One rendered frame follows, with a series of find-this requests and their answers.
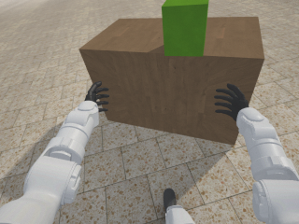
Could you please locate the robot right thigh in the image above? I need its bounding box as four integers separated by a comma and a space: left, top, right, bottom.
165, 207, 195, 224

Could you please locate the left robot hand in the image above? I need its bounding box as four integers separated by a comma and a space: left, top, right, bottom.
84, 81, 109, 112

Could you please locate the pedestal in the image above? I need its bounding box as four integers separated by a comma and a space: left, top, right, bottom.
79, 17, 265, 146

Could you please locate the robot right upper arm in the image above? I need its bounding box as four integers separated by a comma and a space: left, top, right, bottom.
252, 179, 299, 224

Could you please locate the carton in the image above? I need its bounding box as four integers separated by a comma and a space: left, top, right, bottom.
162, 0, 209, 57

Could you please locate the right robot hand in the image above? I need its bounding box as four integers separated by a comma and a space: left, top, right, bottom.
214, 83, 249, 121

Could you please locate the right robot shin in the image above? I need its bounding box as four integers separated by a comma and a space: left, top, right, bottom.
166, 205, 183, 213

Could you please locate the robot right forearm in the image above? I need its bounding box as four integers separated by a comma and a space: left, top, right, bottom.
236, 107, 299, 181

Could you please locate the robot left upper arm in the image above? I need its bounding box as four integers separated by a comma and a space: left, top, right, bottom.
0, 156, 82, 224

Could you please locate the robot left forearm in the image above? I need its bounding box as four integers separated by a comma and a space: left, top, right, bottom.
23, 100, 99, 194

